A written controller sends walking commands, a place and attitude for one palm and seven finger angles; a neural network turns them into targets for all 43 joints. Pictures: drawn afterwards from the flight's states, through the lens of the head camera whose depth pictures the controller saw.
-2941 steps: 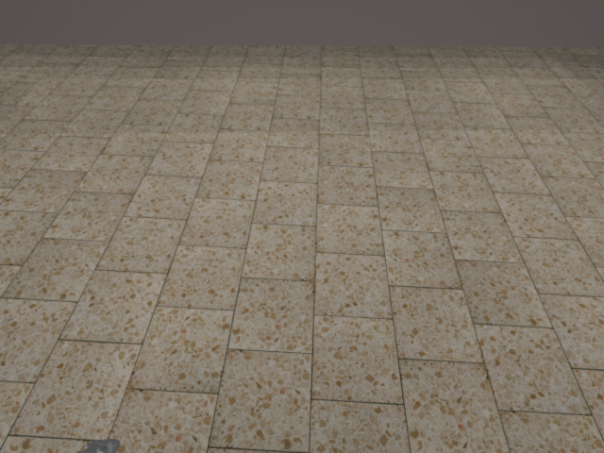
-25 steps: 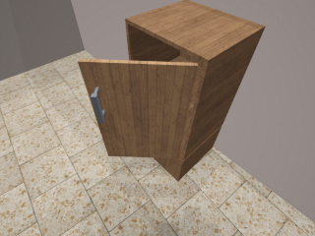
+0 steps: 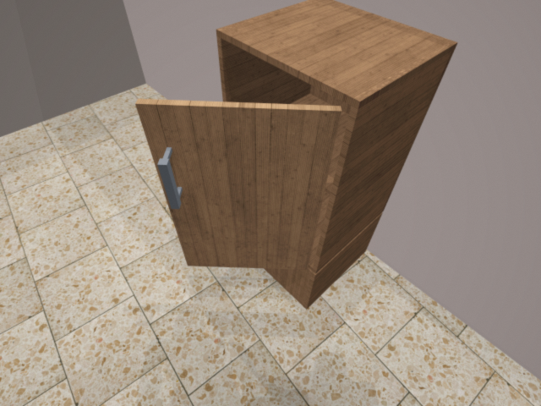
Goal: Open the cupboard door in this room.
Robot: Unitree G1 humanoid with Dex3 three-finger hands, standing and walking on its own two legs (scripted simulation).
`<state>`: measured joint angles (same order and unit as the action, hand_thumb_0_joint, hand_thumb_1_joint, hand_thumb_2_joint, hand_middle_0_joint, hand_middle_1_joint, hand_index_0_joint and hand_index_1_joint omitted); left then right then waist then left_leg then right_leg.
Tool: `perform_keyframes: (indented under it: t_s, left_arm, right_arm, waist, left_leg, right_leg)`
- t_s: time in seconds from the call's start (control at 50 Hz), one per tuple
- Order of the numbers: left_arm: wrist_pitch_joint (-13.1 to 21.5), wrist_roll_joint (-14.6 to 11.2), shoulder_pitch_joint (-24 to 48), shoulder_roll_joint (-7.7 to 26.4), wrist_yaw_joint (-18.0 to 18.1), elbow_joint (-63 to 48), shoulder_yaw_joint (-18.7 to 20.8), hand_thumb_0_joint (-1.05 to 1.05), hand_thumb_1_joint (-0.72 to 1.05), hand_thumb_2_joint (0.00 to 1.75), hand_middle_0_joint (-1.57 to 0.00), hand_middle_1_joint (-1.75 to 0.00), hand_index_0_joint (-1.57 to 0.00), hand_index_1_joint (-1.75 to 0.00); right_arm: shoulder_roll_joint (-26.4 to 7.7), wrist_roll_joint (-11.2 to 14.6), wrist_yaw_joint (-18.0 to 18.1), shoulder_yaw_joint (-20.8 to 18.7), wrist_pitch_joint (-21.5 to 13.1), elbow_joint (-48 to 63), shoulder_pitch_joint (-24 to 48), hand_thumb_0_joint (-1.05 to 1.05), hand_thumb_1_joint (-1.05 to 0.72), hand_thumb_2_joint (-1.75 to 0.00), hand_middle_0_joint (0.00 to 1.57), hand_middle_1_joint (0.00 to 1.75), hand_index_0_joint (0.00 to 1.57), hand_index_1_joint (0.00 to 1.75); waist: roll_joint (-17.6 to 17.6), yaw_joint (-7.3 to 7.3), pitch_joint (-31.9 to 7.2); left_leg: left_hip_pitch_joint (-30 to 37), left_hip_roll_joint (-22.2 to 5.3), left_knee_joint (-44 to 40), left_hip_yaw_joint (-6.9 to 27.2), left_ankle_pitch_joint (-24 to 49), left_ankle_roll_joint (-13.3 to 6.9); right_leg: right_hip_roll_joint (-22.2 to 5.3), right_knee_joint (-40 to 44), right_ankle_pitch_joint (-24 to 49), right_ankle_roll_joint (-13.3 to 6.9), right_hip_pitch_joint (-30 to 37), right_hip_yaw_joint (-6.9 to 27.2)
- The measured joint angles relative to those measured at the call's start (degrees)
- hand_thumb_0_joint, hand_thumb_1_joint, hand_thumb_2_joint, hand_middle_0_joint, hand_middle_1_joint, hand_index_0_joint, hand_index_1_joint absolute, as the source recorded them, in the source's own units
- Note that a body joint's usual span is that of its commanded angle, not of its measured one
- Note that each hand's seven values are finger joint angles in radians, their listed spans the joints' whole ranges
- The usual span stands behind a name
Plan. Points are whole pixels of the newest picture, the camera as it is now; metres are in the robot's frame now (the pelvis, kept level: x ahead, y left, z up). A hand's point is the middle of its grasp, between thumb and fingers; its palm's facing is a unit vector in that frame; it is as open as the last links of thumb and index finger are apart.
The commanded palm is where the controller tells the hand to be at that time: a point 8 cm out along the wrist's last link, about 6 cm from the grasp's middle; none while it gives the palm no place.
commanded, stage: raise the hand with hooked fingers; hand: left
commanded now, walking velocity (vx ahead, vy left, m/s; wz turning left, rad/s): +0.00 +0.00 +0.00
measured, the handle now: (172, 179) +0.56 +0.26 -0.04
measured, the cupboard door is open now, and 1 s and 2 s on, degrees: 45 45 45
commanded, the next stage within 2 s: none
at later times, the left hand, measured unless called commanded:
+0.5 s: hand out of the picture +0.13 +0.21 -0.08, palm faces +0.09 -1.00 -0.02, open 8.9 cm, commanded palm +0.13 +0.27 -0.06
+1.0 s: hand (110, 370) +0.18 +0.25 -0.06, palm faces +0.03 -1.00 -0.06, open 11.9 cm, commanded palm +0.16 +0.31 -0.05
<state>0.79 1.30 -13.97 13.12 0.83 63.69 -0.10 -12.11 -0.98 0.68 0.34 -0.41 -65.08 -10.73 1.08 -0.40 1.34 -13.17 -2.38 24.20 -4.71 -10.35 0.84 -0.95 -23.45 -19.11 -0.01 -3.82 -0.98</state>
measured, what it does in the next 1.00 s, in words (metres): lowers itself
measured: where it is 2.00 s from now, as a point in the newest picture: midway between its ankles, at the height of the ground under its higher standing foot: outside the picture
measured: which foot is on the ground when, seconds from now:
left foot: down 0.00-1.00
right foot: down 0.00-1.00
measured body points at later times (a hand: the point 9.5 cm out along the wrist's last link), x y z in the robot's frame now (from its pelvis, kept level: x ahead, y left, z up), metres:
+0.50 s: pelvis -0.06 -0.02 -0.11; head -0.01 +0.00 +0.34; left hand +0.12 +0.26 -0.08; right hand +0.17 -0.25 -0.16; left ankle +0.03 +0.13 -0.74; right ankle -0.07 -0.11 -0.74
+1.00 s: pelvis -0.06 +0.02 -0.10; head +0.00 +0.03 +0.35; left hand +0.17 +0.31 -0.05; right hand +0.09 -0.24 -0.18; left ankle +0.03 +0.13 -0.74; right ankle -0.07 -0.11 -0.74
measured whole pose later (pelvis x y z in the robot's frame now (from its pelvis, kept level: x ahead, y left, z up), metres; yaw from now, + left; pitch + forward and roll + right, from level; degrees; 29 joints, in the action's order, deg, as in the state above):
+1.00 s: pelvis -0.06 +0.02 -0.10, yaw +1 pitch +15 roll -4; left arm 23.3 -18.6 -13.4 17.4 -22.4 11.2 17.7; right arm -14.3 1.1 4.3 -1.0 -11.9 -34.6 -15.5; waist -1.9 0.5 -8.1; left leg -59.1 -4.5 65.9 0.3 -22.3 -0.6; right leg 0.0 -65.7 -33.5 0.3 -47.5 -4.2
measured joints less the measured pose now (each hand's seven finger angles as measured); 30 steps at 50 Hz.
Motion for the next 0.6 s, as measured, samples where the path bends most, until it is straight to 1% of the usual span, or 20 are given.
perform_keyframes:
  t_s: [0.04, 0.06, 0.08, 0.1, 0.12, 0.16, 0.2, 0.24, 0.28, 0.3, 0.32, 0.34, 0.36, 0.4, 0.44, 0.48, 0.54, 0.6]
  left_arm:
    - [0.3, 0.2, -0.3, -0.5, 0.6, -0.1, -0.2, 0.00, 0.91, 0.90, -0.20, -0.30, -0.20, -0.30]
    - [-2.7, -1.9, -3.0, -1.0, 0.5, -8.9, 1.5, 0.00, 0.91, 0.90, -0.20, -0.30, -0.21, -0.30]
    - [-2.7, -3.4, -6.3, -1.4, 0.7, -19.5, 2.8, 0.01, 0.90, 0.90, -0.20, -0.30, -0.21, -0.30]
    - [-1.2, -4.8, -9.1, -1.6, 1.5, -29.2, 3.1, 0.01, 0.90, 0.90, -0.20, -0.31, -0.21, -0.30]
    - [0.6, -6.2, -10.8, -1.9, 2.1, -36.9, 3.5, 0.01, 0.90, 0.90, -0.20, -0.31, -0.21, -0.30]
    - [5.6, -8.5, -10.3, -2.9, 1.4, -45.7, 5.2, 0.01, 0.88, 0.89, -0.20, -0.32, -0.21, -0.32]
    - [12.9, -10.2, -6.9, -3.5, -1.6, -47.7, 7.7, 0.01, 0.85, 0.88, -0.20, -0.34, -0.21, -0.33]
    - [21.1, -11.9, -3.6, -3.2, -6.5, -47.1, 9.9, 0.01, 0.82, 0.86, -0.20, -0.36, -0.21, -0.35]
    - [28.9, -13.6, -1.4, -2.3, -12.8, -46.1, 11.3, 0.00, 0.79, 0.85, -0.20, -0.38, -0.21, -0.37]
    - [32.0, -14.3, -0.6, -1.8, -16.3, -45.6, 11.7, 0.00, 0.77, 0.84, -0.21, -0.39, -0.21, -0.39]
    - [33.9, -15.2, -0.2, -1.4, -19.6, -45.2, 12.2, 0.00, 0.75, 0.83, -0.21, -0.41, -0.21, -0.40]
    - [34.5, -16.1, -0.1, -1.0, -22.4, -45.2, 12.5, 0.00, 0.72, 0.82, -0.21, -0.42, -0.21, -0.41]
    - [34.1, -17.2, -0.3, -0.7, -24.5, -45.2, 12.9, 0.00, 0.70, 0.81, -0.21, -0.43, -0.22, -0.43]
    - [31.4, -18.9, -1.4, -0.5, -26.5, -45.9, 13.5, 0.00, 0.66, 0.80, -0.22, -0.46, -0.22, -0.46]
    - [28.5, -19.6, -3.0, -0.3, -26.1, -47.7, 14.2, 0.00, 0.61, 0.78, -0.22, -0.49, -0.23, -0.49]
    - [26.9, -19.4, -4.8, -0.2, -24.4, -50.6, 14.5, 0.01, 0.56, 0.76, -0.23, -0.52, -0.23, -0.51]
    - [26.5, -18.6, -5.5, 0.6, -22.6, -54.8, 14.3, 0.01, 0.49, 0.73, -0.23, -0.57, -0.23, -0.56]
    - [25.9, -18.5, -3.6, 1.9, -22.9, -56.2, 14.3, 0.01, 0.42, 0.70, -0.23, -0.61, -0.24, -0.60]
  right_arm:
    - [-0.2, 0.1, -0.1, -0.1, 0.1, 0.7, -0.1, 0.00, -0.91, -0.89, 0.20, 0.30, 0.20, 0.30]
    - [-0.3, 0.7, 0.2, -0.3, -0.4, 3.5, -1.1, 0.01, -0.91, -0.89, 0.20, 0.30, 0.20, 0.30]
    - [-0.2, 1.3, 1.1, -0.4, -2.8, 6.6, -2.8, 0.01, -0.91, -0.89, 0.20, 0.30, 0.20, 0.30]
    - [-0.1, 1.9, 1.9, -0.6, -5.6, 9.1, -4.2, 0.01, -0.91, -0.89, 0.20, 0.30, 0.20, 0.30]
    - [0.0, 2.4, 2.4, -1.0, -8.0, 11.3, -5.0, 0.01, -0.91, -0.89, 0.20, 0.30, 0.20, 0.30]
    - [-0.2, 2.4, 2.8, -1.7, -10.8, 15.3, -5.2, 0.01, -0.91, -0.89, 0.20, 0.30, 0.20, 0.30]
    - [-0.5, 1.8, 2.7, -2.4, -12.1, 18.5, -3.7, 0.01, -0.90, -0.89, 0.20, 0.30, 0.20, 0.30]
    - [-0.5, 1.1, 1.9, -3.0, -12.8, 21.5, -1.7, 0.01, -0.90, -0.89, 0.20, 0.30, 0.20, 0.30]
    - [-0.7, 0.8, 0.9, -3.5, -13.5, 24.4, 0.3, 0.01, -0.90, -0.89, 0.20, 0.30, 0.20, 0.30]
    - [-1.0, 0.9, 0.5, -3.7, -13.8, 25.9, 1.2, 0.01, -0.90, -0.89, 0.20, 0.30, 0.20, 0.30]
    - [-1.4, 1.1, 0.2, -4.0, -13.9, 27.5, 2.0, 0.01, -0.90, -0.90, 0.20, 0.30, 0.20, 0.30]
    - [-1.8, 1.3, 0.1, -4.1, -13.8, 29.0, 2.6, 0.01, -0.90, -0.90, 0.20, 0.30, 0.20, 0.30]
    - [-2.1, 1.7, 0.3, -4.2, -13.6, 30.3, 3.1, 0.01, -0.90, -0.90, 0.20, 0.30, 0.20, 0.30]
    - [-2.5, 2.2, 1.2, -4.1, -13.1, 32.6, 3.5, 0.01, -0.90, -0.90, 0.20, 0.30, 0.20, 0.30]
    - [-2.7, 2.4, 2.2, -3.7, -12.8, 34.2, 3.2, 0.01, -0.90, -0.90, 0.20, 0.30, 0.20, 0.30]
    - [-2.3, 2.3, 3.1, -3.1, -12.9, 34.6, 2.6, 0.01, -0.90, -0.90, 0.20, 0.30, 0.20, 0.30]
    - [-1.4, 2.0, 4.1, -1.8, -13.2, 33.7, 1.4, 0.01, -0.90, -0.90, 0.20, 0.30, 0.20, 0.30]
    - [-0.4, 1.9, 4.5, -0.5, -13.1, 31.8, 0.4, 0.01, -0.90, -0.90, 0.20, 0.30, 0.20, 0.30]
  waist:
    - [-0.6, -0.02, -0.1]
    - [-0.9, 0.15, 0.3]
    - [-0.6, -0.30, 0.6]
    - [-0.3, -0.60, 0.5]
    - [-0.4, -0.33, 0.1]
    - [-1.1, 0.80, -1.3]
    - [-1.9, 1.55, -3.6]
    - [-1.7, 1.40, -6.1]
    - [-1.1, 0.92, -8.2]
    - [-0.9, 0.64, -8.8]
    - [-0.8, 0.31, -9.3]
    - [-0.8, -0.03, -9.7]
    - [-0.7, -0.33, -9.9]
    - [-0.7, -0.96, -10.1]
    - [-0.9, -1.59, -10.0]
    - [-1.3, -2.05, -9.7]
    - [-1.8, -2.46, -9.5]
    - [-2.5, -2.17, -9.2]
  left_leg:
    - [-1.0, -0.5, 1.2, 0.2, -0.3, 0.0]
    - [-1.7, -0.6, 2.2, 0.4, -0.8, 0.0]
    - [-1.9, -0.2, 2.3, 0.3, -0.8, -0.1]
    - [-2.2, 0.3, 2.4, 0.3, -0.7, -0.3]
    - [-3.0, 0.8, 2.9, 0.6, -0.6, -0.4]
    - [-6.9, 1.3, 6.1, 1.8, -1.1, -0.4]
    - [-13.3, 1.0, 11.3, 2.7, -2.3, -0.3]
    - [-20.7, 0.2, 17.3, 2.8, -4.1, 0.0]
    - [-28.4, -0.6, 24.2, 2.8, -6.2, 0.6]
    - [-31.9, -1.0, 27.7, 3.0, -7.3, 0.6]
    - [-35.0, -1.3, 30.9, 3.3, -8.1, 0.7]
    - [-37.6, -1.5, 33.8, 3.7, -8.8, 0.6]
    - [-39.8, -1.7, 36.6, 3.9, -9.8, 0.7]
    - [-42.9, -1.9, 40.6, 4.5, -11.7, 0.9]
    - [-44.7, -2.1, 43.3, 5.3, -12.7, 0.9]
    - [-45.6, -2.4, 44.8, 6.3, -13.3, 1.0]
    - [-46.5, -2.6, 45.8, 7.5, -13.6, 1.0]
    - [-47.2, -2.7, 45.8, 8.3, -13.4, 0.9]
  right_leg:
    - [0.4, 0.2, 0.2, 0.0, -0.3, -0.2]
    - [0.5, -0.5, 0.1, 0.0, -0.8, -0.3]
    - [0.2, -2.1, -0.4, -0.1, -1.7, -0.3]
    - [-0.4, -4.2, -1.1, -0.2, -2.9, -0.5]
    - [-0.9, -6.0, -1.9, -0.2, -4.0, -1.0]
    - [-1.5, -9.0, -3.8, 0.0, -7.0, -2.4]
    - [-1.3, -14.2, -5.5, -0.1, -13.1, -3.1]
    - [-0.9, -21.2, -7.6, -0.5, -20.9, -2.8]
    - [-0.5, -28.7, -10.2, -1.0, -28.8, -2.4]
    - [-0.2, -32.3, -11.5, -1.2, -32.3, -2.4]
    - [0.0, -35.6, -12.7, -1.6, -35.3, -2.5]
    - [0.2, -38.7, -13.9, -1.7, -37.8, -2.6]
    - [0.3, -41.3, -14.9, -1.7, -39.8, -2.6]
    - [0.4, -45.1, -16.5, -1.9, -42.5, -3.0]
    - [0.8, -47.1, -17.5, -2.1, -43.7, -3.7]
    - [1.2, -47.9, -17.9, -2.2, -43.9, -4.4]
    - [1.7, -47.8, -17.9, -2.3, -43.9, -5.5]
    - [2.0, -47.0, -17.3, -2.2, -44.0, -6.2]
